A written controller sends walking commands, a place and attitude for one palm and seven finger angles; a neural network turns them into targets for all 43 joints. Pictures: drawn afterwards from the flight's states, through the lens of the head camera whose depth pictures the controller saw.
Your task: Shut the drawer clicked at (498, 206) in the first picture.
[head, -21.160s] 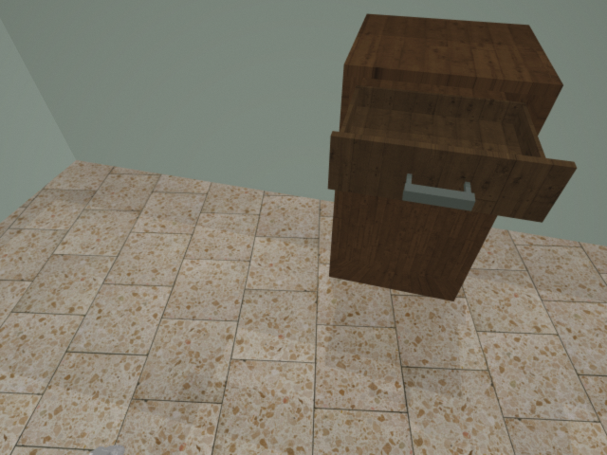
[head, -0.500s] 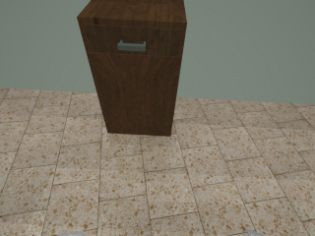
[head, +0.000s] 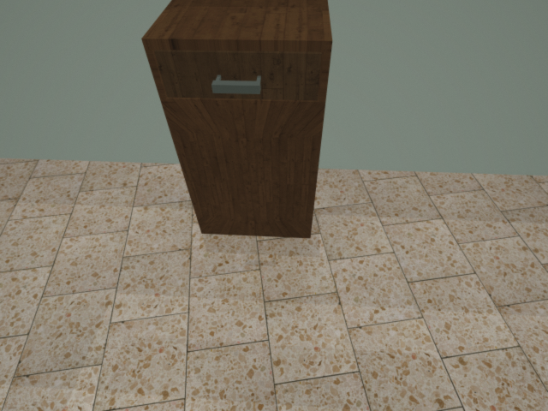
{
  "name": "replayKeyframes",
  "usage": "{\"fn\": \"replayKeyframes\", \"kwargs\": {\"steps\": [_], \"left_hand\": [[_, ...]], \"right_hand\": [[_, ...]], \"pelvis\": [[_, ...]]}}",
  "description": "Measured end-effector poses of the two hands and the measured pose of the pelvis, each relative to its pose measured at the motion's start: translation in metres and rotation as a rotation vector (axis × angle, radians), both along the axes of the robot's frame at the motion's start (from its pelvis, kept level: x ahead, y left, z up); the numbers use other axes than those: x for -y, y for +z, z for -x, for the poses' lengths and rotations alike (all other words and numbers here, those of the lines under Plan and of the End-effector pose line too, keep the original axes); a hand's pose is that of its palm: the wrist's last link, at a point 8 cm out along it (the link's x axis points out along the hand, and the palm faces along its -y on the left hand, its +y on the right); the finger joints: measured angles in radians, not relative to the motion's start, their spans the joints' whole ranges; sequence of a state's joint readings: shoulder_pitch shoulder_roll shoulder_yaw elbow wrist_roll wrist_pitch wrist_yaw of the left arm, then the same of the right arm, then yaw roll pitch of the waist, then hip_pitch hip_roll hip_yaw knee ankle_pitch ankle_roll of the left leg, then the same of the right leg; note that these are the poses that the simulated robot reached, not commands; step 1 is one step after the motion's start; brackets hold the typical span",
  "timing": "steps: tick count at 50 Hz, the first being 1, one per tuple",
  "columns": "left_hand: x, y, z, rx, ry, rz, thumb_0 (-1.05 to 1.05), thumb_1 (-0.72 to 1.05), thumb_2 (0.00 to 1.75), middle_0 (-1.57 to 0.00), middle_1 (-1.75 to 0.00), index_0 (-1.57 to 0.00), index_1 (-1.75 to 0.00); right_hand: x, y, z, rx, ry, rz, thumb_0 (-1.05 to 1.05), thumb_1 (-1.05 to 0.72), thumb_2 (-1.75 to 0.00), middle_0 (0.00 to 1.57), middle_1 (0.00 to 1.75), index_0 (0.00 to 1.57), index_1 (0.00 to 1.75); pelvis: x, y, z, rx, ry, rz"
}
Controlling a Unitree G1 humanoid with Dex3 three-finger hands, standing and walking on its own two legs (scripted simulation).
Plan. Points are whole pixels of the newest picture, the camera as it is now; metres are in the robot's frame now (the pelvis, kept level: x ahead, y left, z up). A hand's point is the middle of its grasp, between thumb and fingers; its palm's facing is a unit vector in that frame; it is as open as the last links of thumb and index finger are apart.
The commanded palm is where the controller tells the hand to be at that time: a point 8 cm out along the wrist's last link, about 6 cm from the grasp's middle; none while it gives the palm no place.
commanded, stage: let the arm hang, fingers relaxed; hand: left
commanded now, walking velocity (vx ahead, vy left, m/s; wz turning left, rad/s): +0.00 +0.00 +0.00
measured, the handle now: (237, 82) +0.92 +0.16 +0.00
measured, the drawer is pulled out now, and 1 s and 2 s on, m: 0.00 0.00 0.00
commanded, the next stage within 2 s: look to check the result in 0.34 s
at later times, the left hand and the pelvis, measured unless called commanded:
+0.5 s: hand out of the picture +0.06 +0.18 -0.17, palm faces +0.00 -0.97 -0.24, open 7.4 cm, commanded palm none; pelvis +0.02 -0.01 +0.00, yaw -1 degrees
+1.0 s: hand out of the picture +0.05 +0.18 -0.17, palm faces +0.00 -0.97 -0.25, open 7.4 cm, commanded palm none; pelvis +0.03 -0.02 +0.00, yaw -1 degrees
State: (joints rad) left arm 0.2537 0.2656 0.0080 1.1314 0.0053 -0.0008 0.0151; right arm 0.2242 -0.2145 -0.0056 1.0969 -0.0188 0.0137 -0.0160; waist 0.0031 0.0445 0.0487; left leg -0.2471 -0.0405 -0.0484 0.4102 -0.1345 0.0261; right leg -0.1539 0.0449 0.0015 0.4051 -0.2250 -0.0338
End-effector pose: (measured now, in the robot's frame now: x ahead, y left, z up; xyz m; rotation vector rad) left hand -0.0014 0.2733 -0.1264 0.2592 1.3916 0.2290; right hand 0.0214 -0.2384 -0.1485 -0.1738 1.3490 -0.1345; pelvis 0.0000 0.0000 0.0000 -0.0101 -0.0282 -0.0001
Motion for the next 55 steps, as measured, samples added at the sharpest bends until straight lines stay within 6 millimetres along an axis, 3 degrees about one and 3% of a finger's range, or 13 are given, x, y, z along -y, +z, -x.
{"fn": "replayKeyframes", "kwargs": {"steps": [9, 16, 41, 55], "left_hand": [[0.025, -0.005, -0.046, 0.088, -0.034, 0.052, 0.0, 0.91, 0.9, -0.21, -0.31, -0.21, -0.31], [0.041, -0.009, -0.064, 0.11, -0.044, 0.085, 0.0, 0.91, 0.9, -0.2, -0.3, -0.2, -0.3], [0.038, -0.006, -0.04, 0.02, -0.014, 0.049, 0.0, 0.91, 0.9, -0.2, -0.3, -0.2, -0.3], [0.045, -0.009, -0.049, 0.038, -0.025, 0.071, 0.0, 0.91, 0.9, -0.2, -0.3, -0.2, -0.3]], "right_hand": [[0.01, 0.004, -0.016, 0.023, -0.011, 0.02, 0.0, -0.91, -0.9, 0.21, 0.3, 0.2, 0.3], [0.021, 0.009, -0.02, 0.024, -0.021, 0.05, 0.0, -0.91, -0.9, 0.21, 0.3, 0.2, 0.3], [0.022, 0.004, -0.017, -0.018, -0.03, 0.025, 0.0, -0.91, -0.9, 0.21, 0.3, 0.2, 0.3], [0.026, 0.007, -0.02, -0.008, -0.04, 0.043, 0.0, -0.91, -0.9, 0.21, 0.3, 0.2, 0.3]], "pelvis": [[0.004, 0.001, -0.01, 0.0, -0.005, -0.006], [0.008, 0.002, -0.016, 0.001, -0.009, -0.008], [0.017, 0.003, -0.024, 0.002, -0.017, -0.007], [0.017, 0.003, -0.026, 0.002, -0.022, -0.007]]}}
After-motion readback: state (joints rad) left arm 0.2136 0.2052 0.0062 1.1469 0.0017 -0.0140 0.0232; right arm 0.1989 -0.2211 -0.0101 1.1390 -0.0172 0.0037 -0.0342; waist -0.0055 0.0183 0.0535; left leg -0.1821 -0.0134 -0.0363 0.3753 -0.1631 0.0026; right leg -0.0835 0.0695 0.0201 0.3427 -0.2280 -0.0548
